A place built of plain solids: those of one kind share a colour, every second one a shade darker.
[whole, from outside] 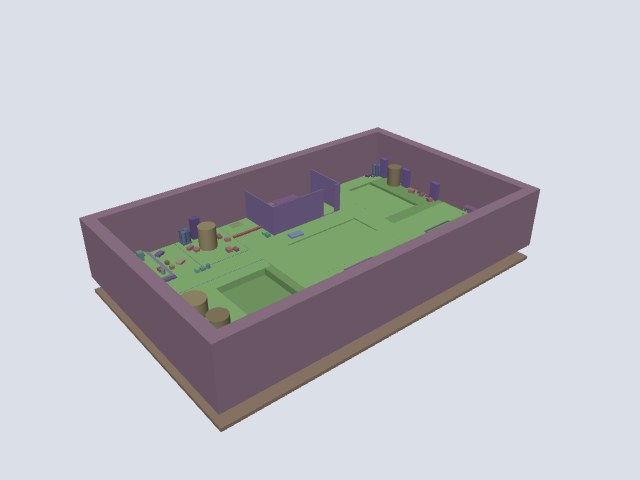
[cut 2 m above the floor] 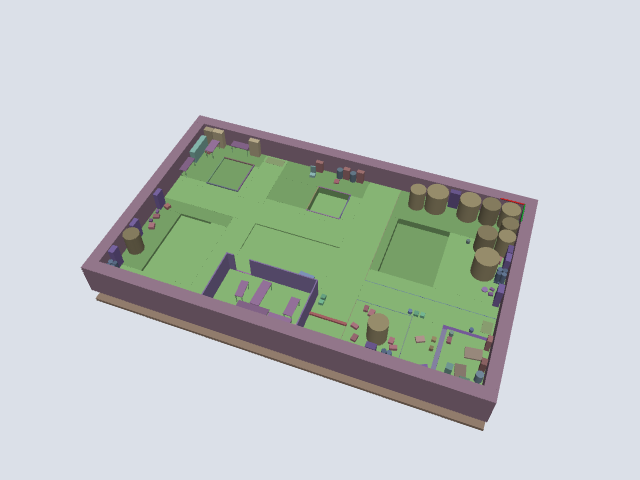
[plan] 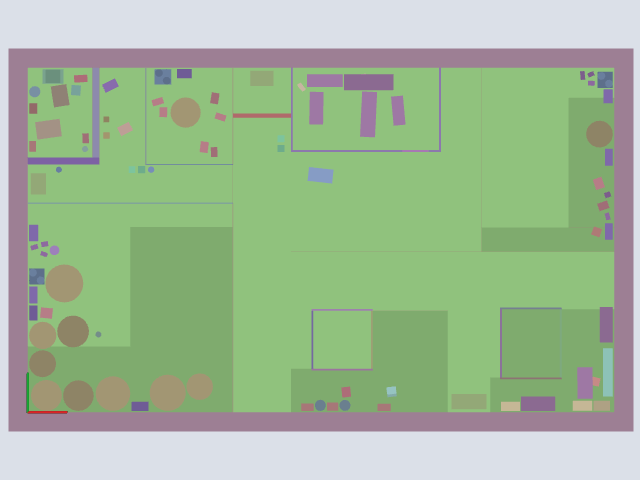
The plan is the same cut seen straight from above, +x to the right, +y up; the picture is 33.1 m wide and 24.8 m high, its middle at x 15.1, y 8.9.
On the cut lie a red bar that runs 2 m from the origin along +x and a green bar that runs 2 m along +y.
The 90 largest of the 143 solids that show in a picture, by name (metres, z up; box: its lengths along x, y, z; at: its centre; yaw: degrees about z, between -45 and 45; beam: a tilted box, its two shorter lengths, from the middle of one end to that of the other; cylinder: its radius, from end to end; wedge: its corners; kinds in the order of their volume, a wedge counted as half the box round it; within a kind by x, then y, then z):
{
 "floor_1": {"box": [3.34, 4.64, 1.3], "at": [1.67, 15.48, -0.35]},
 "floor_2": {"box": [5.3, 6.17, 2.1], "at": [2.65, 6.49, -1.05]},
 "floor_3": {"box": [2.4, 5.0, 1.0], "at": [4.9, 15.3, -0.5]},
 "floor_4": {"box": [10.6, 3.4, 2.1], "at": [5.3, 1.7, -1.05]},
 "floor_5": {"box": [10.6, 1.23, 2.1], "at": [5.3, 10.19, -1.05]},
 "floor_6": {"box": [10.6, 2.0, 1.0], "at": [5.3, 11.8, -0.5]},
 "floor_7": {"box": [4.58, 6.17, 1.47], "at": [7.59, 6.49, -1.36]},
 "floor_8": {"box": [4.5, 5.0, 1.0], "at": [8.35, 15.3, -0.5]},
 "floor_9": {"box": [0.72, 6.17, 2.1], "at": [10.24, 6.49, -1.05]},
 "floor_10": {"box": [3.0, 17.8, 1.0], "at": [12.1, 8.9, -0.5]},
 "floor_11": {"box": [1.15, 2.99, 2.1], "at": [14.18, 3.75, -1.05]},
 "floor_12": {"box": [2.99, 2.99, 1.39], "at": [16.25, 3.75, -1.4]},
 "floor_13": {"box": [7.75, 3.05, 0.88], "at": [17.48, 9.82, -0.56]},
 "floor_14": {"box": [7.75, 2.1, 1.0], "at": [17.48, 12.4, -0.5]},
 "floor_15": {"box": [7.75, 4.35, 1.0], "at": [17.48, 15.62, -0.5]},
 "floor_16": {"box": [8.1, 2.25, 2.1], "at": [17.65, 1.12, -1.05]},
 "floor_17": {"box": [8.1, 0.66, 2.1], "at": [17.65, 5.57, -1.05]},
 "floor_18": {"box": [3.96, 2.99, 2.1], "at": [19.72, 3.75, -1.05]},
 "floor_19": {"box": [16.7, 2.4, 1.0], "at": [21.95, 7.1, -0.5]},
 "floor_20": {"box": [2.1, 9.5, 1.0], "at": [22.4, 13.05, -0.5]},
 "floor_21": {"box": [2.2, 5.9, 1.0], "at": [22.8, 2.95, -0.5]},
 "floor_22": {"box": [0.6, 3.52, 2.1], "at": [24.2, 3.56, -1.05]},
 "floor_23": {"box": [1.5, 6.7, 2.1], "at": [24.2, 12.9, -1.05]},
 "floor_24": {"box": [2.99, 3.52, 2.1], "at": [26.0, 3.56, -1.05]},
 "floor_25": {"box": [2.99, 6.7, 1.85], "at": [26.45, 12.9, -1.18]},
 "floor_26": {"box": [6.85, 1.25, 2.1], "at": [26.88, 8.93, -1.05]},
 "floor_27": {"box": [6.85, 1.55, 2.1], "at": [26.88, 17.02, -1.05]},
 "floor_28": {"box": [6.4, 1.8, 2.1], "at": [27.1, 0.9, -1.05]},
 "floor_29": {"box": [6.4, 0.58, 2.1], "at": [27.1, 5.61, -1.05]},
 "floor_30": {"box": [2.81, 3.52, 2.1], "at": [28.89, 3.56, -1.05]},
 "floor_31": {"box": [2.36, 6.7, 2.1], "at": [29.12, 12.9, -1.05]},
 "wall_1": {"box": [1.0, 17.8, 5.5], "at": [-0.5, 8.9, 1.75]},
 "wall_2": {"box": [32.3, 1.0, 5.5], "at": [15.15, -0.5, 1.75]},
 "wall_3": {"box": [32.3, 1.0, 5.5], "at": [15.15, 18.3, 1.75]},
 "wall_4": {"box": [1.0, 17.8, 5.5], "at": [30.8, 8.9, 1.75]},
 "floor_base_1": {"box": [32.3, 19.8, 0.3], "at": [15.15, 8.9, -2.35]},
 "vat_1": {"cylinder": 0.69, "from": [0.77, 2.51, 0.0], "to": [0.77, 2.51, 2.02]},
 "vat_2": {"cylinder": 0.7, "from": [0.78, 3.97, 0.0], "to": [0.78, 3.97, 2.2]},
 "vat_3": {"cylinder": 0.8, "from": [0.97, 0.87, 0.0], "to": [0.97, 0.87, 2.62]},
 "vat_4": {"cylinder": 0.98, "from": [1.89, 6.66, 0.0], "to": [1.89, 6.66, 2.21]},
 "vat_5": {"cylinder": 0.82, "from": [2.34, 4.17, 0.0], "to": [2.34, 4.17, 2.03]},
 "vat_6": {"cylinder": 0.79, "from": [2.62, 0.86, 0.0], "to": [2.62, 0.86, 2.17]},
 "vat_7": {"cylinder": 0.9, "from": [4.4, 0.96, 0.0], "to": [4.4, 0.96, 2.43]},
 "vat_8": {"cylinder": 0.94, "from": [7.23, 1.0, 0.0], "to": [7.23, 1.0, 2.59]},
 "vat_9": {"cylinder": 0.78, "from": [8.15, 15.48, 0.0], "to": [8.15, 15.48, 2.02]},
 "vat_10": {"cylinder": 0.69, "from": [8.88, 1.32, 0.0], "to": [8.88, 1.32, 1.99]},
 "vat_11": {"cylinder": 0.69, "from": [29.54, 14.37, 0.0], "to": [29.54, 14.37, 1.92]},
 "control_cabinet_1": {"box": [0.43, 0.79, 1.9], "at": [0.28, 5.13, 0.95]},
 "control_cabinet_2": {"box": [0.43, 0.87, 1.93], "at": [0.28, 6.06, 0.96]},
 "control_cabinet_3": {"box": [0.48, 0.85, 1.88], "at": [0.31, 9.26, 0.94]},
 "control_cabinet_4": {"box": [0.88, 0.47, 1.79], "at": [5.8, 0.3, 0.9]},
 "control_cabinet_5": {"box": [0.77, 0.48, 1.96], "at": [8.1, 17.49, 0.98]},
 "control_cabinet_6": {"box": [0.49, 0.73, 2.04], "at": [29.98, 16.32, 1.02]},
 "control_cabinet_7": {"box": [0.41, 0.86, 1.77], "at": [30.02, 9.34, 0.89]},
 "control_cabinet_8": {"box": [0.41, 0.88, 1.89], "at": [30.02, 13.18, 0.94]},
 "part_1": {"box": [0.1, 4.25, 2.85], "at": [13.65, 15.68, 1.38]},
 "part_2": {"box": [5.75, 0.1, 2.85], "at": [16.48, 13.5, 1.38]},
 "part_3": {"box": [0.65, 0.1, 2.85], "at": [21.02, 13.5, 1.38]},
 "part_4": {"box": [0.1, 4.25, 2.85], "at": [21.3, 15.68, 1.38]},
 "tool_cabinet_1": {"box": [0.98, 0.47, 1.81], "at": [24.94, 0.3, 0.91]},
 "tool_cabinet_2": {"box": [1.01, 0.53, 1.85], "at": [28.66, 0.34, 0.93]},
 "tool_cabinet_3": {"box": [0.85, 0.53, 1.8], "at": [29.66, 0.34, 0.9]},
 "step_terE_tread_1": {"box": [0.36, 4.64, 1.15], "at": [3.52, 15.48, -0.42]},
 "bar_rack_1": {"box": [0.51, 2.49, 1.29], "at": [29.98, 2.06, 0.65]},
 "step_terS_tread_1": {"box": [3.7, 0.36, 1.15], "at": [1.85, 12.98, -0.42]},
 "crate_stack_1": {"box": [0.36, 0.56, 1.29], "at": [0.25, 13.74, 0.94]},
 "crate_stack_2": {"box": [0.42, 0.55, 1.25], "at": [0.28, 15.69, 0.93]},
 "crate_stack_3": {"box": [0.65, 0.39, 1.27], "at": [14.45, 0.27, 0.64]},
 "crate_stack_4": {"box": [0.58, 0.43, 1.19], "at": [15.75, 0.28, 0.59]},
 "crate_stack_5": {"box": [0.68, 0.37, 1.16], "at": [18.41, 0.26, 0.58]},
 "keg_stack_1": {"box": [0.8, 0.84, 0.19], "at": [0.47, 7.01, 0.05]},
 "keg_stack_2": {"cylinder": 0.2, "from": [6.78, 17.13, 0.14], "to": [6.78, 17.13, 1.17]},
 "keg_stack_3": {"cylinder": 0.2, "from": [6.78, 17.53, 0.14], "to": [6.78, 17.53, 1.17]},
 "keg_stack_4": {"box": [0.86, 0.8, 0.19], "at": [6.98, 17.33, 0.05]},
 "keg_stack_5": {"cylinder": 0.2, "from": [7.18, 17.13, 0.14], "to": [7.18, 17.13, 1.17]},
 "keg_stack_6": {"cylinder": 0.2, "from": [7.18, 17.53, 0.14], "to": [7.18, 17.53, 1.17]},
 "keg_stack_7": {"box": [0.79, 0.85, 0.19], "at": [29.84, 17.18, 0.05]},
 "barrel_1": {"cylinder": 0.29, "from": [0.36, 16.56, 0.3], "to": [0.36, 16.56, 1.17]},
 "barrel_2": {"cylinder": 0.28, "from": [15.12, 0.35, 0.0], "to": [15.12, 0.35, 0.94]},
 "barrel_3": {"cylinder": 0.28, "from": [16.39, 0.35, 0.0], "to": [16.39, 0.35, 0.95]},
 "sack_pile_1": {"box": [1.09, 0.76, 0.3], "at": [1.3, 17.35, 0.45]},
 "sack_pile_2": {"box": [0.76, 0.68, 0.3], "at": [1.3, 17.35, 0.75]},
 "pallet_1": {"box": [1.28, 0.91, 0.18], "at": [1.07, 14.62, 0.34], "yaw": 7.8},
 "pallet_2": {"box": [0.82, 1.1, 0.18], "at": [1.68, 16.35, 0.34], "yaw": 9.0},
 "workbench_top_1": {"box": [0.78, 2.35, 0.08], "at": [17.61, 15.39, 0.85], "yaw": -2.7},
 "workbench_top_2": {"box": [2.55, 0.84, 0.08], "at": [17.62, 17.05, 0.9]},
 "bin_1": {"box": [0.49, 0.53, 0.78], "at": [2.49, 16.64, 0.69], "yaw": -3.6},
 "inway_pallet_1": {"box": [1.28, 0.72, 0.21], "at": [15.13, 12.24, 0.06], "yaw": -6.3},
 "step_hump_1": {"box": [3.0, 0.22, 0.23], "at": [12.1, 15.33, 0.07]},
 "crate_1": {"box": [0.62, 0.54, 0.4], "at": [0.97, 5.13, 0.2], "yaw": -5.4}
}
